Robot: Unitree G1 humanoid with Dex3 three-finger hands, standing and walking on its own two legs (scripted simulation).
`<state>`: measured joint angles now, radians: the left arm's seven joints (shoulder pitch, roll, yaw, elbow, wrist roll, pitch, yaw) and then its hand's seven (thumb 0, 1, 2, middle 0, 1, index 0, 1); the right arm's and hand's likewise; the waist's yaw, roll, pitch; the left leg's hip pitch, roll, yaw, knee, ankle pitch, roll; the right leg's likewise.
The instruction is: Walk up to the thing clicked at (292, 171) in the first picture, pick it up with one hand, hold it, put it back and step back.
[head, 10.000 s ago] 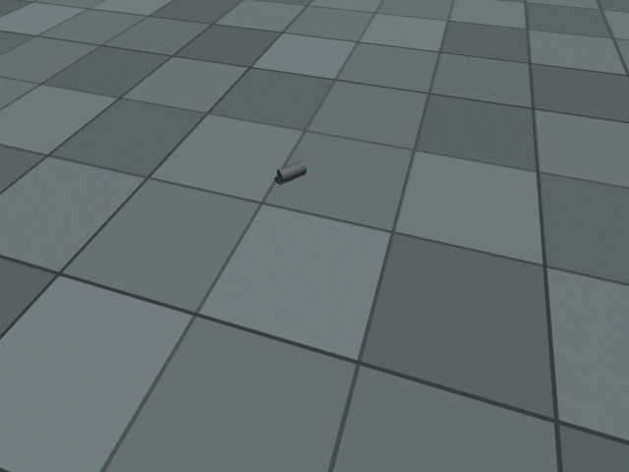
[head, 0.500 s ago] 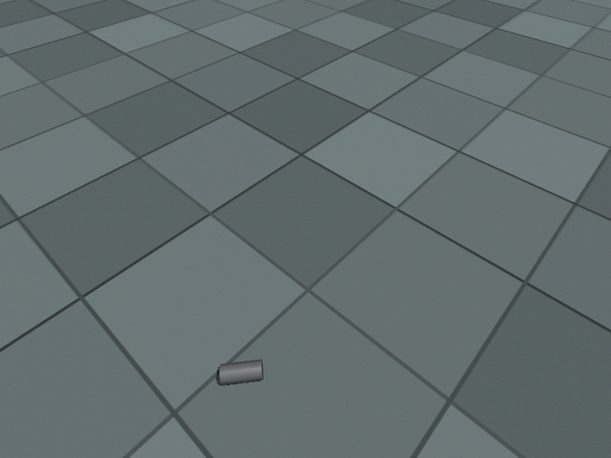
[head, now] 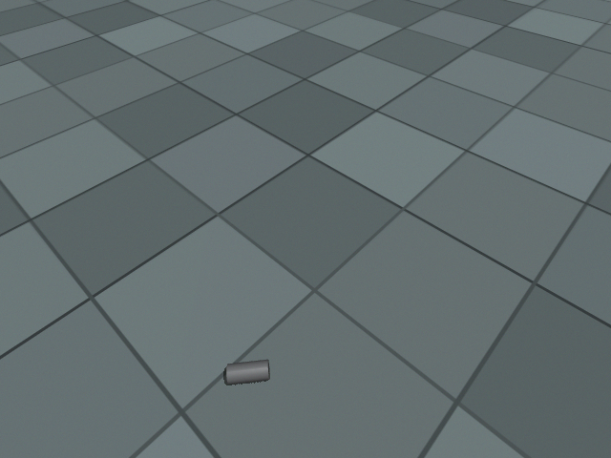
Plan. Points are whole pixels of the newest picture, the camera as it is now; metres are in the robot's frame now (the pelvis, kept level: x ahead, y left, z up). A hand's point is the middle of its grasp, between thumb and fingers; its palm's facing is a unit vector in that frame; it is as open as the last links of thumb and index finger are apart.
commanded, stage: stand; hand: left
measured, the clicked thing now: (248, 371) +0.53 +0.23 -0.75
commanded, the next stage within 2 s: none
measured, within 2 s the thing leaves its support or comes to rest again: neither
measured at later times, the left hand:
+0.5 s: hand out of the picture +0.08 +0.25 -0.16, palm faces -0.04 -0.94 -0.34, open 7.4 cm
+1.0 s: hand out of the picture +0.08 +0.26 -0.16, palm faces -0.04 -0.94 -0.33, open 7.4 cm
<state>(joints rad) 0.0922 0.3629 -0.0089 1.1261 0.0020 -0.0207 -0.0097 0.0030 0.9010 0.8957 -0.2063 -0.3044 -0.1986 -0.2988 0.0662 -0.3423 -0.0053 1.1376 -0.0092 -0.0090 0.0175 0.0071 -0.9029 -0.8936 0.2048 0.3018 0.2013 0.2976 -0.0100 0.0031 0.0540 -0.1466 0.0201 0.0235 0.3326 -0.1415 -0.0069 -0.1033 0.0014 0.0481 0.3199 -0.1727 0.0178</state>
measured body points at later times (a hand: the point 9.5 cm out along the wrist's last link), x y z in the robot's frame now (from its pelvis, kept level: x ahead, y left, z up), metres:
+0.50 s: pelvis +0.00 +0.00 +0.00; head +0.01 +0.00 +0.45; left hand +0.08 +0.30 -0.13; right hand +0.08 -0.30 -0.13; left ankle +0.03 +0.12 -0.75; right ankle +0.00 -0.13 -0.75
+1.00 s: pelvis +0.01 +0.00 +0.00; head +0.03 +0.01 +0.45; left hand +0.08 +0.30 -0.13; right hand +0.09 -0.30 -0.13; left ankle +0.03 +0.12 -0.75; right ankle +0.00 -0.13 -0.75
